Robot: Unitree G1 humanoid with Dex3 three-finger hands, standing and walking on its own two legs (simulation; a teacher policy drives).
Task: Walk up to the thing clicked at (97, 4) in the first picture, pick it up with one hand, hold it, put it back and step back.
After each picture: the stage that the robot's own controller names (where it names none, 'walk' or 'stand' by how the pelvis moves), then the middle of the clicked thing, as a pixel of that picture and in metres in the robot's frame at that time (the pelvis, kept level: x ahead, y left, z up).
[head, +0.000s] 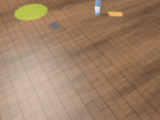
stand; (97, 5) +2.06 -0.23 -0.66
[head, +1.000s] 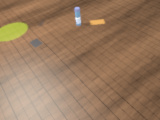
walk; (77, 16) +1.92 +0.16 -0.63
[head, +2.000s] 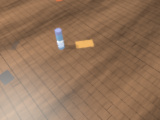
walk; (59, 39) +1.30 +0.32 -0.65
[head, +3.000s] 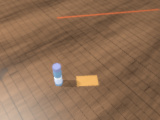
walk; (57, 75) +0.83 +0.24 -0.63
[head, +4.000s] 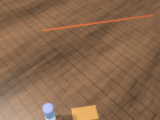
stand; (49, 114) +0.45 +0.20 -0.64
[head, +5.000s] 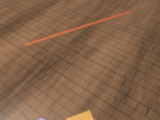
stand; out of the picture +0.39 +0.28 -0.64
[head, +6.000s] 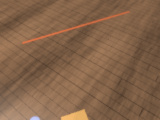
stand; out of the picture +0.39 +0.32 -0.65
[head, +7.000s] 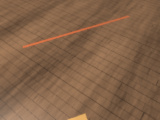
stand; out of the picture +0.38 +0.31 -0.66
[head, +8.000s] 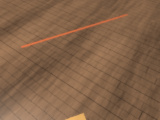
stand; out of the picture +0.38 +0.33 -0.66
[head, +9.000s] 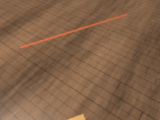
stand; out of the picture +0.37 +0.33 -0.66
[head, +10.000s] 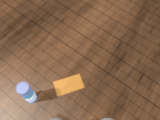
go down; (27, 93) +0.41 +0.32 -0.51
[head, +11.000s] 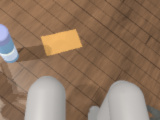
go down; (5, 46) +0.45 +0.34 -0.25
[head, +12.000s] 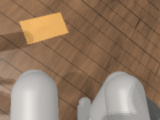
close in; out of the picture +0.44 +0.36 -0.21
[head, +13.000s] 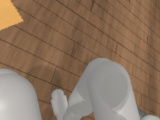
close; out of the picture +0.42 +0.39 -0.16
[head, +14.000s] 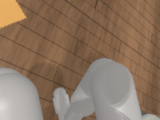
lift; out of the picture +0.40 +0.38 -0.16
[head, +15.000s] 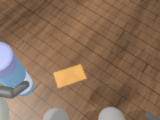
lift; (13, 75) +0.33 +0.22 +0.02
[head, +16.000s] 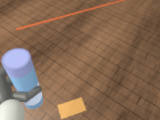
hold; (26, 83) +0.33 +0.19 +0.03
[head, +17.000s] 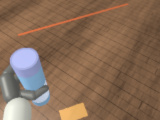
hold; (34, 81) +0.33 +0.17 +0.04
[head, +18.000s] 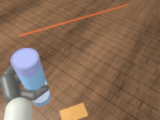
hold; (34, 81) +0.33 +0.17 +0.04
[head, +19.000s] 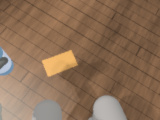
crouch; out of the picture +0.41 +0.27 -0.03
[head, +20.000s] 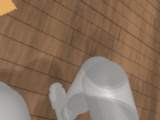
lower; out of the picture +0.44 +0.37 -0.18
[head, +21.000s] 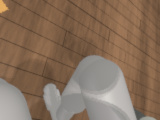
lower; out of the picture +0.44 +0.39 -0.17
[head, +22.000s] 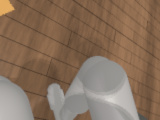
lower; out of the picture +0.43 +0.38 -0.16
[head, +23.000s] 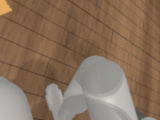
lower; out of the picture +0.43 +0.38 -0.16
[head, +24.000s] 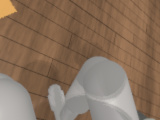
rest; out of the picture +0.42 +0.38 -0.16
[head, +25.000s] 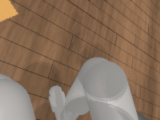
open; out of the picture +0.43 +0.38 -0.17
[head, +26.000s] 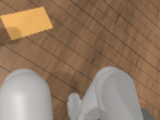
stand; out of the picture +0.44 +0.35 -0.20
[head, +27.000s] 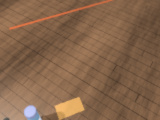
stand; (34, 117) +0.41 +0.28 -0.57
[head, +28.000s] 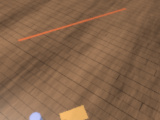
stand; out of the picture +0.42 +0.29 -0.60
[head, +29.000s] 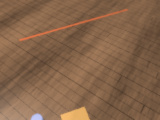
stand; out of the picture +0.41 +0.28 -0.60
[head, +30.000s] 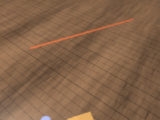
stand; out of the picture +0.44 +0.27 -0.65
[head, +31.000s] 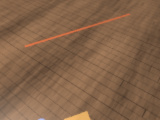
stand; out of the picture +0.40 +0.29 -0.66
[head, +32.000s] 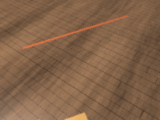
stand; out of the picture +0.40 +0.30 -0.66
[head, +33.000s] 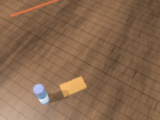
walk; (41, 95) +0.50 +0.29 -0.63
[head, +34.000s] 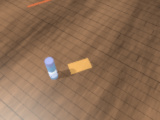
walk; (51, 69) +0.75 +0.28 -0.63
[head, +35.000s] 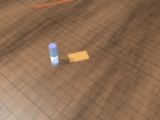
stand; (53, 54) +1.03 +0.27 -0.64
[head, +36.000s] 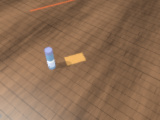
stand; (50, 58) +1.00 +0.30 -0.66
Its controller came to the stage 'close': yes
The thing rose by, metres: 0.70
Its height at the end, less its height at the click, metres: +0.00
